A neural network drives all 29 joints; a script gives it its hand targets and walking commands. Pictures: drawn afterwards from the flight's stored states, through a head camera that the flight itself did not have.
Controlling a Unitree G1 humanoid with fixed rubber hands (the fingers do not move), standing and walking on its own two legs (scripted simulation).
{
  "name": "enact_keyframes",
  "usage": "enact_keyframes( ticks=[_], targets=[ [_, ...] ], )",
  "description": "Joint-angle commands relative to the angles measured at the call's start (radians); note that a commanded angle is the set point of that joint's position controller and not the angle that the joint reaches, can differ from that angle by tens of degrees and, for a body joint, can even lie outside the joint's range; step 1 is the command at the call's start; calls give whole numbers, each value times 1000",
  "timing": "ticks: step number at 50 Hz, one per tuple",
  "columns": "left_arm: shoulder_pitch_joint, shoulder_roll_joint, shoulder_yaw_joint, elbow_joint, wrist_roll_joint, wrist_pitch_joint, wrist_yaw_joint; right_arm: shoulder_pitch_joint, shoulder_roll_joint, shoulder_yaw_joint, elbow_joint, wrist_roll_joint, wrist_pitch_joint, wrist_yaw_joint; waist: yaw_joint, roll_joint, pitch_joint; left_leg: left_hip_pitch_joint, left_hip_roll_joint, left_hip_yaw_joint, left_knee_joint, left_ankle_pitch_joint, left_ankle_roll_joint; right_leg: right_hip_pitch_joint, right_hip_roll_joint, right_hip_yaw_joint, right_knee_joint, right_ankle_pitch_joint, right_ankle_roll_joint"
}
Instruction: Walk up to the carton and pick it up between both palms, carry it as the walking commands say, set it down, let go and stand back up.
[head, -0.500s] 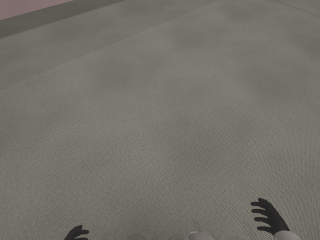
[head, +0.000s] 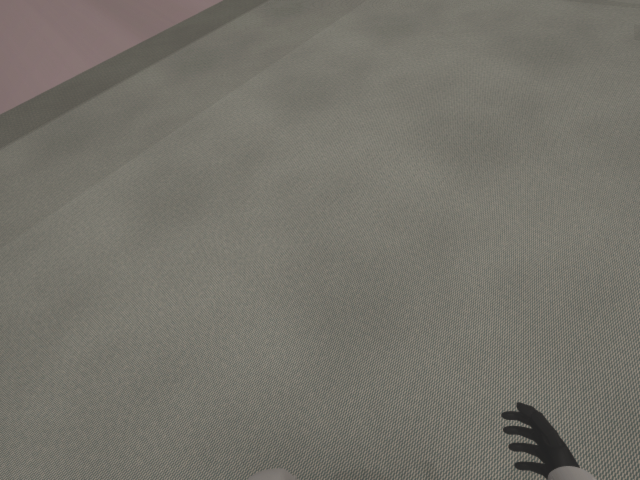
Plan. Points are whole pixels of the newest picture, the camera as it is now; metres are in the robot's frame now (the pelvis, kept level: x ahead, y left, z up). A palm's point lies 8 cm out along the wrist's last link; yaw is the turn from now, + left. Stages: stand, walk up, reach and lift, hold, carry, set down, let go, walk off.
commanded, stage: walk up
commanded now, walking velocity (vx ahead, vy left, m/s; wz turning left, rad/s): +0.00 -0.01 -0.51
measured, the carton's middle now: out of the picture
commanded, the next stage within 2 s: none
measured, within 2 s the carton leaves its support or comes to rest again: neither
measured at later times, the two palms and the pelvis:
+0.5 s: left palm (178, 405) +0.23 +0.24 -0.07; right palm out of the picture +0.10 -0.28 -0.04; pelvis +0.06 +0.01 +0.03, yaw -14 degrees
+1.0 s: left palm (308, 295) +0.43 +0.07 -0.11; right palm out of the picture +0.38 -0.46 -0.08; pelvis +0.31 -0.17 -0.01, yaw -21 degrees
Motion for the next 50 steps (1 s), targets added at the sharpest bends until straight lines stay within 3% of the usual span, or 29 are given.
enact_keyframes(
  ticks=[1, 3, 7, 8, 9, 10, 11, 12, 13, 14, 15, 16, 17, 20, 22, 30, 35, 36, 37, 38, 39, 40, 41, 42, 43, 44, 46, 49, 50],
  targets=[
    [76, 206, 76, -39, 29, -8, 27, -123, -84, -53, -101, -21, -14, 8, 58, -204, -58, -161, -60, -138, -8, 6, -20, 144, -204, 498, -383, 723, -120],
    [81, 211, 80, -46, 31, -9, 24, -126, -89, -53, -94, -18, -19, 11, 69, -223, -60, -134, -69, -138, -77, 8, -20, 151, -203, 527, -410, 652, -140],
    [84, 222, 88, -40, 14, -8, 26, -141, -77, -62, -101, -4, -33, -9, 93, -254, -108, -53, -71, -94, -261, 34, -38, 207, -194, 537, -365, 743, -152],
    [117, 231, 95, -22, 16, -10, 22, -125, -70, -69, -96, -3, -38, -9, 95, -258, -133, -48, -77, -73, -290, -21, -33, 230, -204, 561, -378, 656, -159],
    [126, 261, 99, -31, 15, -12, 6, -113, -78, -71, -104, -9, -48, 3, 82, -276, -198, 47, -52, -100, -367, -86, -12, 172, -209, 609, -453, 150, -164],
    [-32, 291, 110, -39, 24, -9, -4, -169, -102, -88, -85, -16, -55, 8, 53, -287, -129, 189, -55, -92, -436, -47, -15, -18, -178, 617, -510, -80, -130],
    [-174, 285, 103, -65, 22, -7, -11, -114, -92, -87, -60, -14, -65, 11, -9, -279, -88, 378, -61, -69, -569, 50, -19, -217, -129, 527, -514, -137, -87],
    [-159, 251, 96, -57, 21, -17, -3, 3, -101, -96, -22, -23, -71, 7, -43, -179, -81, 526, -65, -45, -684, 139, -14, -303, -119, 471, -463, -74, -48],
    [-187, 198, 88, -67, 16, -17, -6, 116, -143, -107, 6, -23, -82, 3, -99, -51, -99, 702, 50, -171, -776, 103, 3, -465, -11, 342, -294, -96, -10],
    [-171, 119, 72, -95, 14, -30, -13, 247, -217, -123, 25, -32, -87, -11, -142, 229, -180, 808, 335, -454, -862, -82, 25, -608, 85, 141, 55, -117, 7],
    [-169, 119, 72, -114, 36, -28, -26, 234, -254, -122, 3, -27, -82, -29, -123, 251, -148, 696, 539, -600, -1019, -285, 27, -628, 27, 47, 323, -59, 39],
    [-163, 169, 85, -107, 43, -13, -38, 172, -258, -118, -5, -24, -74, -36, -72, 153, -109, 601, 578, -625, -1066, -320, 24, -624, -26, 30, 421, -11, 58],
    [-166, 181, 89, -101, 45, -9, -52, 187, -235, -111, 0, -22, -78, -39, -59, 15, -89, 587, 531, -521, -1017, -194, 0, -592, -46, 36, 447, 40, 61],
    [-89, 149, 82, -61, 36, -3, -81, 201, -179, -96, 23, -25, -103, -31, -14, 90, -100, 513, 317, -194, -943, -4, -60, -445, -42, -31, 483, 154, 56],
    [-72, 144, 77, -44, 34, -6, -87, 171, -151, -82, 8, -18, -107, -26, 4, 123, -67, 495, 245, -95, -950, 66, -55, -451, -26, -60, 526, 215, 54],
    [-163, 154, 64, -17, 24, -13, -88, 211, -162, -99, -12, -20, -121, 9, 19, 141, 55, 462, 281, 10, -969, -33, 32, -501, -95, -116, 453, 309, 85],
    [-183, 150, 44, -27, 20, -25, -75, 149, -191, -107, -16, -34, -111, 20, 48, 145, 59, 472, 292, 94, -887, 129, 52, -390, -127, -163, 161, 155, 63],
    [-147, 152, 42, -13, 20, -28, -68, 106, -192, -109, -21, -38, -110, 21, 74, 142, 38, 472, 290, 130, -819, 252, 46, -321, -120, -168, 92, 94, 55],
    [-30, 165, 43, 18, 16, -36, -59, 71, -217, -117, -25, -37, -109, 25, 131, 121, -46, 484, 266, 157, -659, 457, 35, -177, -91, -170, 13, 91, 42],
    [137, 176, 43, 66, 14, -51, -42, 28, -237, -119, -35, -32, -103, 27, 219, 32, -131, 425, 207, 184, -366, 665, 26, 61, -5, -203, -99, 111, 27],
    [343, 205, 53, 138, 25, -69, -23, -32, -234, -123, -52, -24, -103, 29, 312, -113, -189, 246, 138, 162, 18, 649, 2, 322, 44, -88, -215, 124, 7],
    [384, 317, 69, 169, 40, -74, -5, -20, -120, -101, -81, -25, -107, 35, 253, -477, -132, -43, -35, 150, 281, -70, -31, 418, -136, 291, -286, 466, 7],
    [316, 366, 90, 166, 25, -76, -1, 38, -65, -90, -104, -27, -107, 37, 152, -598, -132, -167, -76, 35, 438, -180, -48, 376, -235, 672, -420, 537, -44],
    [213, 339, 82, 121, 17, -78, 6, 41, -81, -85, -123, -26, -109, 49, 81, -499, -71, -207, -48, -55, 444, -60, -60, 283, -242, 803, -509, 396, -91],
    [93, 322, 71, 49, 7, -78, 17, 102, -83, -68, -110, -34, -120, 46, 25, -355, -13, -311, -13, -103, 449, 41, -70, 292, -249, 818, -476, 468, -132],
    [68, 295, 69, 52, 8, -81, 29, 45, -94, -61, -97, -32, -127, 38, 30, -299, 20, -324, -2, -111, 417, 19, -66, 283, -227, 724, -428, 675, -150],
    [74, 250, 61, 46, 13, -81, 35, -23, -71, -48, -117, -18, -119, 40, 38, -249, 27, -160, 20, -107, 155, -41, -43, 132, -192, 570, -416, 693, -146],
    [66, 232, 54, 44, 26, -76, 36, -160, -72, -28, -179, -4, -114, 45, 50, -190, 103, -29, 58, -154, -187, -108, -45, -31, -251, 551, -454, 702, -146],
    [41, 223, 54, 34, 25, -76, 28, -127, -70, -33, -149, -1, -120, 47, 39, -196, 82, 15, 43, -136, -267, -11, -44, -17, -239, 504, -453, 736, -136]
  ],
)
